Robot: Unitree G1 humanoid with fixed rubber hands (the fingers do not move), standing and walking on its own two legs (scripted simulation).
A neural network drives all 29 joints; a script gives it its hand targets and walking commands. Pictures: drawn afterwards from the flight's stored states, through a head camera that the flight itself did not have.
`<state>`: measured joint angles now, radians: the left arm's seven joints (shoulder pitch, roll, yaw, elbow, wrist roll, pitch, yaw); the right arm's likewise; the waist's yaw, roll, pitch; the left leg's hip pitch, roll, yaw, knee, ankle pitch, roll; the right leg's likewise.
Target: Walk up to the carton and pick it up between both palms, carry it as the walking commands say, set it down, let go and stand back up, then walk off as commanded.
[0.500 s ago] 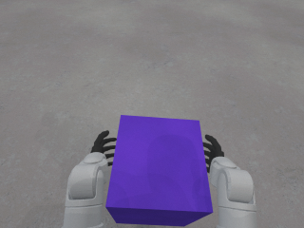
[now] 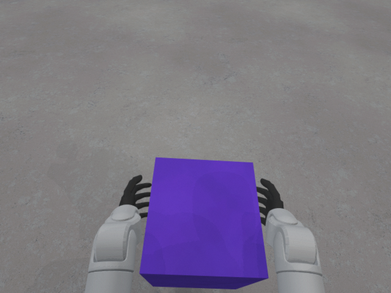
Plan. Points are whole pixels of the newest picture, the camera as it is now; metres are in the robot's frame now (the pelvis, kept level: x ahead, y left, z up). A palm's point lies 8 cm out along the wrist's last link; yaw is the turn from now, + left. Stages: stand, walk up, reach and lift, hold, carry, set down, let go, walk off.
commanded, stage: carry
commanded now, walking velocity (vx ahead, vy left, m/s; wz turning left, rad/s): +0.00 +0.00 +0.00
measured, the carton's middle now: (199, 229) +0.28 +0.01 -0.04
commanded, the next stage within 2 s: none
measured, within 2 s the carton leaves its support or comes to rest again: neither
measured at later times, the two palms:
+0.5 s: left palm (114, 206) +0.27 +0.17 +0.06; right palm (271, 248) +0.21 -0.11 +0.06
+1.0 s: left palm (204, 236) +0.23 +0.00 +0.05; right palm out of the picture +0.04 -0.22 +0.03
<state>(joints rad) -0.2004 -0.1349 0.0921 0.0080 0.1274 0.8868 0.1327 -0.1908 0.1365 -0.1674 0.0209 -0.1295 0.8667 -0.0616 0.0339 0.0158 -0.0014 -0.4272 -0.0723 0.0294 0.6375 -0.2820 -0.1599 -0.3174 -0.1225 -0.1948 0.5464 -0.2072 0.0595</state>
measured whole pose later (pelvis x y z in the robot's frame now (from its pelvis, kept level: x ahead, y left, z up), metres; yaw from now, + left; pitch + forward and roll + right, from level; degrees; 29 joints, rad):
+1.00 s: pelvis -0.07 +0.08 -0.02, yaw -37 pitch +4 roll +2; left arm -0.23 -0.14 0.07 -0.27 0.09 1.20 0.16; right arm -0.19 0.13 -0.16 -0.30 -0.08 1.20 -0.11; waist -0.03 0.01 0.03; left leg -0.46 0.10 0.14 0.81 -0.48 -0.08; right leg -0.57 0.00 0.01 0.78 -0.28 -0.03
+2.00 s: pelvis -0.17 +0.16 -0.01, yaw -86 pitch +6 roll +1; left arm -0.25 -0.13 0.08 -0.33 0.09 1.23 0.15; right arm -0.22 0.14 -0.15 -0.32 -0.08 1.19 -0.11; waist -0.03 -0.05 0.07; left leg -0.43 0.04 0.09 0.70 -0.40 -0.08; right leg -0.59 0.17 0.14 0.64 -0.13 -0.06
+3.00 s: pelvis -0.30 +0.23 +0.00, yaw -138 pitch +7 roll +2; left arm -0.22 -0.14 0.08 -0.33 0.10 1.24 0.15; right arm -0.19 0.14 -0.15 -0.32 -0.07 1.22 -0.10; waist -0.04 -0.03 -0.01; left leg -0.56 0.06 0.08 1.04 -0.44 -0.11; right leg -0.47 0.14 0.12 0.60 -0.24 -0.09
